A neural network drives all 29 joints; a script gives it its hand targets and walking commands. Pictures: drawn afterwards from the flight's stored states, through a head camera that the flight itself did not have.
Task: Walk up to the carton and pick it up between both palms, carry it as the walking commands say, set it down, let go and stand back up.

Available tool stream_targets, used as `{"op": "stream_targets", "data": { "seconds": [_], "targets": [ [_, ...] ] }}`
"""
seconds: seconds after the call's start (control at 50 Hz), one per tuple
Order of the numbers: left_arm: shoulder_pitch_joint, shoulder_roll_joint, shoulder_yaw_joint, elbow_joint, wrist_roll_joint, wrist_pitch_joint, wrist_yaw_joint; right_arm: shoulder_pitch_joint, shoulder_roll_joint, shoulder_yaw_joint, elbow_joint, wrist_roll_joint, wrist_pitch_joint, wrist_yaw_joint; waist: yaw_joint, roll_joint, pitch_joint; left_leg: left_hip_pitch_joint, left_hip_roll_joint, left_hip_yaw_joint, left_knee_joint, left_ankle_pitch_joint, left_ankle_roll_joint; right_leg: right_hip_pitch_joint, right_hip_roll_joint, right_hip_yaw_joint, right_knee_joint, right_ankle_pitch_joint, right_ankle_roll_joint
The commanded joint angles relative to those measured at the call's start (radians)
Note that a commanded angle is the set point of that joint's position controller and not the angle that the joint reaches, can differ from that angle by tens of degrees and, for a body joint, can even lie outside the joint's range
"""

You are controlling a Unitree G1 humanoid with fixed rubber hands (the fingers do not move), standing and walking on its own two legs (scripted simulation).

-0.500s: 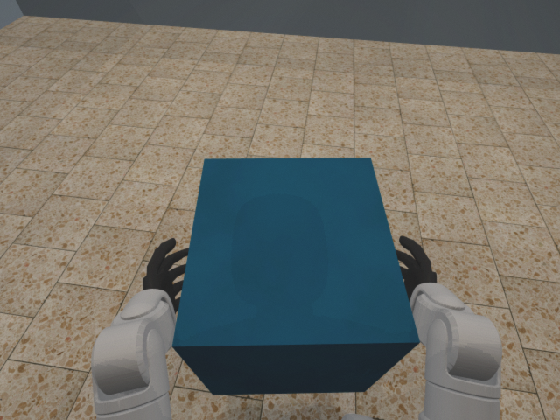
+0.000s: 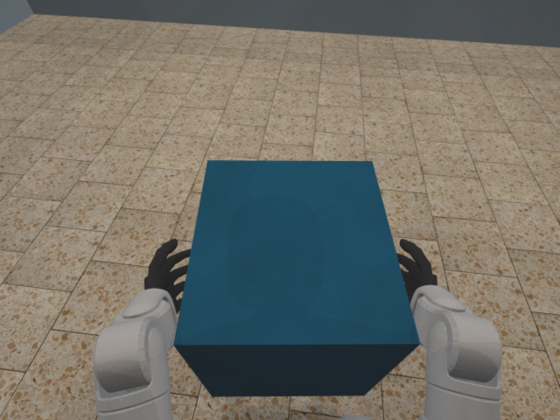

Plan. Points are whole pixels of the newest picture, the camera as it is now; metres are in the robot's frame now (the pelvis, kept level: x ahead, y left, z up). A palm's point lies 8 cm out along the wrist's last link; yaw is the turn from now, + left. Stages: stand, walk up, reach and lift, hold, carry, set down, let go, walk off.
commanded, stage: carry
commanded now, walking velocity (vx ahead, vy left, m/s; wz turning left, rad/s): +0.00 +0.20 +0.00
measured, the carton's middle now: (289, 283) +0.31 -0.01 +0.02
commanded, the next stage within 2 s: none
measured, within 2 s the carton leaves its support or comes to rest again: neither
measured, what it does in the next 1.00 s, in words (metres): walks backwards: right foot, then left foot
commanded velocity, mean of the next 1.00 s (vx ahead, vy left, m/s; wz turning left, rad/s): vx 0.00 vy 0.07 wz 0.00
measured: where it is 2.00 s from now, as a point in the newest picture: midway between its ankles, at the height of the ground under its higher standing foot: outside the picture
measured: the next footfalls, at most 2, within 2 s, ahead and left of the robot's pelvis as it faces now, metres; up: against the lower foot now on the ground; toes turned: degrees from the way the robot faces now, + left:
right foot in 0.16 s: +0.01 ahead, -0.09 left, +0.00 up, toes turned -9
left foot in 0.36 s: +0.01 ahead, +0.20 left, +0.00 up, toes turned +3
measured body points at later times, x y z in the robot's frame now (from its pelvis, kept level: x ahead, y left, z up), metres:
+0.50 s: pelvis -0.12 +0.10 +0.00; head -0.11 +0.12 +0.45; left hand +0.14 +0.27 +0.06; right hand +0.14 -0.06 +0.06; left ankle -0.03 +0.20 -0.72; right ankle -0.09 -0.05 -0.69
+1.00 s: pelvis -0.24 +0.14 +0.01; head -0.26 +0.13 +0.46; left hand +0.03 +0.30 +0.08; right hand +0.02 -0.03 +0.06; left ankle -0.05 +0.20 -0.71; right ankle -0.21 +0.04 -0.72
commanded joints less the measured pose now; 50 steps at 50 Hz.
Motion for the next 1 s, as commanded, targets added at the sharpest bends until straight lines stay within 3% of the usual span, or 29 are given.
{"op": "stream_targets", "data": {
  "seconds": [0.0,0.04,0.08,0.14,0.16,0.18,0.2,0.22,0.26,0.3,0.34,0.36,0.38,0.4,0.46,0.52,0.58,0.6,0.64,0.66,0.68,0.74,0.78,0.84,0.88,0.92,0.94,0.96,0.98],
  "targets": [
    [-0.454,-0.737,-0.783,-0.126,-0.334,0.000,-0.223,-0.483,0.771,0.820,-0.094,0.366,-0.012,0.251,0.031,0.331,-0.399,0.197,0.274,-0.216,-0.171,0.485,0.164,0.068,0.051,-0.005,0.131,-0.250,-0.001],
    [-0.535,-0.761,-0.810,-0.142,-0.373,-0.010,-0.233,-0.509,0.781,0.822,-0.128,0.374,-0.020,0.249,0.022,0.254,-0.372,0.175,0.251,-0.222,-0.194,0.397,0.157,0.021,0.099,-0.039,0.223,-0.252,-0.024],
    [-0.558,-0.786,-0.821,-0.135,-0.399,-0.009,-0.243,-0.512,0.800,0.821,-0.144,0.357,-0.024,0.235,0.027,0.274,-0.389,0.168,0.239,-0.192,-0.205,0.238,0.167,0.029,0.092,-0.020,0.200,-0.234,-0.054],
    [-0.567,-0.774,-0.824,-0.159,-0.418,-0.009,-0.250,-0.510,0.821,0.817,-0.152,0.343,-0.022,0.221,0.049,0.198,-0.410,0.120,0.196,-0.131,-0.185,0.060,0.105,0.205,0.076,-0.030,-0.170,-0.030,-0.087],
    [-0.569,-0.775,-0.827,-0.148,-0.416,-0.004,-0.252,-0.503,0.812,0.816,-0.152,0.332,-0.019,0.219,0.050,0.118,-0.388,0.027,0.152,-0.102,-0.113,-0.024,0.056,0.285,-0.020,0.103,-0.271,-0.031,-0.104],
    [-0.562,-0.762,-0.814,-0.141,-0.418,-0.006,-0.254,-0.512,0.829,0.820,-0.155,0.335,-0.017,0.213,0.050,-0.159,-0.362,-0.169,0.068,-0.040,0.076,-0.125,-0.008,0.381,-0.238,0.415,-0.380,0.043,-0.170],
    [-0.523,-0.782,-0.806,-0.121,-0.407,-0.020,-0.256,-0.536,0.820,0.834,-0.172,0.341,-0.013,0.219,0.044,-0.308,-0.337,-0.159,0.064,-0.062,0.323,-0.251,-0.009,0.220,-0.375,0.485,-0.419,0.078,-0.278],
    [-0.553,-0.799,-0.814,-0.143,-0.421,-0.020,-0.261,-0.596,0.832,0.842,-0.184,0.356,-0.015,0.221,0.046,-0.264,-0.299,-0.122,0.101,-0.144,0.409,-0.224,-0.003,0.140,-0.346,0.414,-0.422,0.064,-0.265],
    [-0.580,-0.788,-0.809,-0.176,-0.421,-0.024,-0.258,-0.625,0.813,0.845,-0.220,0.374,-0.027,0.220,0.052,-0.135,-0.324,-0.089,0.081,-0.098,0.276,-0.171,-0.006,0.171,-0.232,0.227,-0.353,0.129,-0.183],
    [-0.579,-0.793,-0.815,-0.205,-0.411,-0.025,-0.245,-0.597,0.805,0.845,-0.223,0.385,-0.026,0.222,0.039,-0.183,-0.362,0.075,0.056,-0.044,0.099,-0.169,0.008,0.107,-0.168,0.116,-0.277,0.151,-0.131],
    [-0.548,-0.777,-0.815,-0.202,-0.394,-0.013,-0.235,-0.554,0.806,0.829,-0.184,0.387,-0.011,0.227,0.033,-0.082,-0.397,0.200,0.025,0.007,-0.143,-0.109,0.025,0.093,-0.109,0.063,-0.170,0.083,-0.087],
    [-0.543,-0.755,-0.818,-0.210,-0.374,-0.012,-0.232,-0.499,0.807,0.826,-0.141,0.375,-0.008,0.234,0.025,0.051,-0.390,0.264,0.109,-0.111,-0.261,-0.103,0.057,0.031,-0.056,0.026,-0.088,-0.011,-0.049],
    [-0.528,-0.762,-0.828,-0.190,-0.375,-0.005,-0.230,-0.469,0.784,0.808,-0.122,0.366,-0.011,0.233,0.021,0.304,-0.390,0.321,0.330,-0.380,-0.308,0.168,0.120,-0.114,0.048,-0.045,0.102,-0.161,0.019],
    [-0.493,-0.751,-0.811,-0.155,-0.361,-0.002,-0.226,-0.438,0.780,0.799,-0.107,0.365,-0.014,0.241,0.016,0.372,-0.415,0.207,0.353,-0.339,-0.295,0.140,0.203,-0.053,0.075,0.000,0.274,-0.354,-0.004],
    [-0.574,-0.787,-0.830,-0.179,-0.406,-0.015,-0.244,-0.511,0.822,0.825,-0.169,0.369,-0.027,0.238,0.021,0.184,-0.384,0.165,0.269,-0.252,-0.265,0.063,0.163,-0.072,0.077,0.041,0.392,-0.283,-0.051],
    [-0.581,-0.797,-0.825,-0.146,-0.406,-0.007,-0.243,-0.523,0.821,0.810,-0.169,0.346,-0.025,0.227,0.027,0.214,-0.393,0.138,0.266,-0.206,-0.298,-0.040,0.153,0.042,0.092,0.006,0.168,-0.209,-0.073],
    [-0.575,-0.784,-0.817,-0.138,-0.404,-0.005,-0.249,-0.488,0.814,0.804,-0.164,0.325,-0.024,0.217,0.031,0.233,-0.410,0.150,0.293,-0.257,-0.378,-0.232,0.123,0.176,0.132,-0.027,-0.079,-0.212,-0.101],
    [-0.562,-0.782,-0.812,-0.135,-0.399,-0.005,-0.250,-0.477,0.820,0.808,-0.147,0.319,-0.020,0.216,0.036,0.195,-0.402,0.124,0.270,-0.229,-0.372,-0.252,0.084,0.258,0.109,-0.016,-0.216,-0.131,-0.107],
    [-0.556,-0.767,-0.806,-0.130,-0.390,-0.017,-0.250,-0.482,0.816,0.813,-0.137,0.315,-0.020,0.217,0.031,0.022,-0.398,0.088,0.159,-0.122,-0.298,-0.100,-0.039,0.294,-0.009,0.170,-0.327,-0.234,-0.134],
    [-0.531,-0.790,-0.809,-0.116,-0.381,-0.026,-0.248,-0.516,0.823,0.830,-0.157,0.347,-0.020,0.227,0.027,-0.038,-0.347,0.153,0.116,-0.070,-0.223,-0.118,-0.062,0.130,-0.033,0.199,-0.371,-0.394,-0.146],
    [-0.545,-0.804,-0.804,-0.105,-0.378,-0.024,-0.251,-0.565,0.819,0.837,-0.171,0.361,-0.019,0.232,0.019,-0.140,-0.314,0.239,0.105,-0.059,-0.101,-0.134,-0.015,-0.030,-0.043,0.176,-0.402,-0.421,-0.130],
    [-0.572,-0.775,-0.802,-0.140,-0.381,-0.017,-0.250,-0.629,0.793,0.845,-0.216,0.372,-0.022,0.230,0.023,-0.039,-0.318,0.223,0.122,-0.091,-0.131,-0.101,0.022,-0.026,0.015,0.060,-0.326,-0.313,-0.085],
    [-0.541,-0.768,-0.793,-0.105,-0.363,-0.012,-0.239,-0.609,0.777,0.839,-0.187,0.381,-0.012,0.237,0.024,0.069,-0.314,0.146,0.165,-0.165,-0.257,-0.266,0.019,-0.005,0.069,0.025,-0.234,-0.324,-0.081],
    [-0.492,-0.760,-0.760,-0.037,-0.326,-0.006,-0.236,-0.552,0.750,0.807,-0.082,0.360,0.007,0.253,0.054,0.343,-0.323,-0.087,0.241,-0.224,-0.596,-0.554,-0.056,0.249,0.212,-0.140,0.109,-0.244,-0.084],
    [-0.524,-0.777,-0.778,-0.071,-0.335,-0.016,-0.232,-0.549,0.782,0.822,-0.065,0.370,0.004,0.262,0.068,0.370,-0.370,-0.078,0.212,-0.107,-0.590,-0.470,-0.096,0.322,0.223,-0.155,0.105,-0.205,-0.103],
    [-0.547,-0.775,-0.770,-0.078,-0.356,-0.022,-0.235,-0.544,0.809,0.828,-0.079,0.367,-0.003,0.257,0.065,0.214,-0.376,0.039,0.176,-0.061,-0.472,-0.362,-0.111,0.301,0.209,-0.149,-0.148,-0.256,-0.117],
    [-0.521,-0.770,-0.764,-0.070,-0.364,-0.025,-0.239,-0.552,0.813,0.832,-0.101,0.362,-0.007,0.247,0.071,0.042,-0.364,0.058,0.132,-0.020,-0.299,-0.278,-0.118,0.280,0.118,-0.022,-0.363,-0.326,-0.142],
    [-0.558,-0.777,-0.756,-0.036,-0.372,-0.021,-0.241,-0.554,0.792,0.810,-0.071,0.348,-0.002,0.243,0.063,-0.246,-0.345,0.073,0.047,0.029,0.092,-0.187,-0.102,0.129,-0.100,0.285,-0.514,-0.478,-0.189],
    [-0.563,-0.801,-0.759,-0.039,-0.370,-0.025,-0.248,-0.583,0.802,0.817,-0.116,0.345,-0.007,0.239,0.038,-0.337,-0.302,0.051,0.016,0.010,0.409,-0.168,-0.079,-0.046,-0.208,0.333,-0.581,-0.558,-0.264]
  ]
}}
